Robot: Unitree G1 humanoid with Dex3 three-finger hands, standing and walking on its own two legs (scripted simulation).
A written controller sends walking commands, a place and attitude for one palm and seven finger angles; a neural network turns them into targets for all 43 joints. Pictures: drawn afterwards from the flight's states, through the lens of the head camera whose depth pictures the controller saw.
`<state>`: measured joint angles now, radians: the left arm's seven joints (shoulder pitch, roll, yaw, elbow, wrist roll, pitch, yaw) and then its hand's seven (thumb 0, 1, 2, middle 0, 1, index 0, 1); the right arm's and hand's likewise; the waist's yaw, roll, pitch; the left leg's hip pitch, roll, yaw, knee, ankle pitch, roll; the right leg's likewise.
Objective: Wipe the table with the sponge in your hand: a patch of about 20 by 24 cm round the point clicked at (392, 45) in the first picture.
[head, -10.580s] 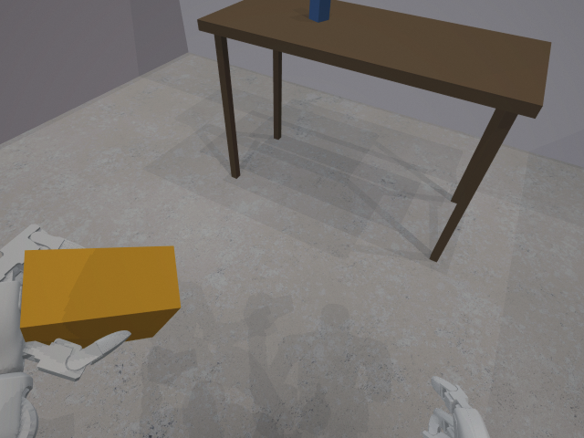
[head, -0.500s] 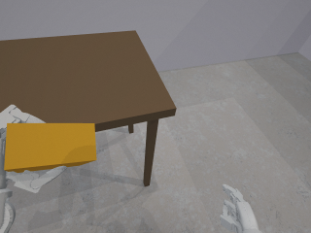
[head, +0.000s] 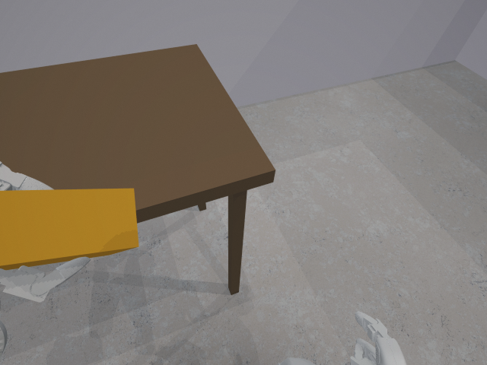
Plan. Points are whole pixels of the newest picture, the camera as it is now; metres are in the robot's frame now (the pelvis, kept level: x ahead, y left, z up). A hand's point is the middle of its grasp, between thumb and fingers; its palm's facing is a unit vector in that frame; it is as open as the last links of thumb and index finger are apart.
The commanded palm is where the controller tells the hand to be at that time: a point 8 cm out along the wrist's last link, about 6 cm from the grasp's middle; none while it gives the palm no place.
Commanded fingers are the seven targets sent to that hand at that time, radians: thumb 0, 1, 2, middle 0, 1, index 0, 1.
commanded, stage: shuffle to correct the standing spot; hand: left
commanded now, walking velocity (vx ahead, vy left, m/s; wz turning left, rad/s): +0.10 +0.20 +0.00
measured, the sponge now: (83, 229) +0.24 +0.21 +0.16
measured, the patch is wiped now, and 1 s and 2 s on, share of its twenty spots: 0.00 0.00 0.00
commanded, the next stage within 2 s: come to a stop and stand still in 1.46 s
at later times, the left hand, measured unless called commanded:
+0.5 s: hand out of the picture +0.25 +0.32 +0.19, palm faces +0.43 -0.78 -0.45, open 10.4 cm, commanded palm +0.19 +0.36 +0.20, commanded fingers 0.00 0.10 1.30 -1.20 -1.60 -1.20 -1.60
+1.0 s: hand out of the picture +0.25 +0.41 +0.19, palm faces +0.44 -0.78 -0.44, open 10.4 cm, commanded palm +0.19 +0.45 +0.20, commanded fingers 0.00 0.10 1.30 -1.20 -1.60 -1.20 -1.60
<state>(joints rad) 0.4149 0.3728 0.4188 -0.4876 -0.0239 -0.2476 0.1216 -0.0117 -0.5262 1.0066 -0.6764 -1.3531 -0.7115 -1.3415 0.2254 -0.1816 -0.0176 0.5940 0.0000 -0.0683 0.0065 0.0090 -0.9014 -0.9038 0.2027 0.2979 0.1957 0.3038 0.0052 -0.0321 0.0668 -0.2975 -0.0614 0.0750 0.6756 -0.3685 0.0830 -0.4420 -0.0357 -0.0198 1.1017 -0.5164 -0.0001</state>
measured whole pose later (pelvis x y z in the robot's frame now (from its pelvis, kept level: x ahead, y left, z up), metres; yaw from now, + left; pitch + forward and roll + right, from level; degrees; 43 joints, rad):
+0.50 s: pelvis +0.04 +0.07 +0.00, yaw +1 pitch -1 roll +3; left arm 0.44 0.40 0.40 -0.55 -0.02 -0.22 0.15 -0.01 -0.53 1.01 -0.68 -1.35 -0.71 -1.34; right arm 0.18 -0.25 -0.07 0.57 0.01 -0.09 -0.04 0.01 -0.90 -0.90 0.20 0.30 0.19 0.30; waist 0.01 -0.05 0.09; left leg -0.32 0.05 0.08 0.61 -0.26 -0.04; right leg -0.33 -0.17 -0.06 0.77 -0.41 0.04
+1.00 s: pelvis +0.03 +0.16 +0.00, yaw +1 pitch -1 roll +3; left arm 0.43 0.38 0.40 -0.53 -0.02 -0.18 0.15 -0.01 -0.53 1.01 -0.68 -1.35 -0.71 -1.34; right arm 0.20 -0.18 -0.02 0.59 0.01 -0.11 -0.01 0.01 -0.90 -0.90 0.20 0.30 0.20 0.30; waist 0.00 -0.04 0.08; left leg -0.32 0.00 0.09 0.64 -0.29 0.00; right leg -0.40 -0.06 -0.06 0.92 -0.50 0.01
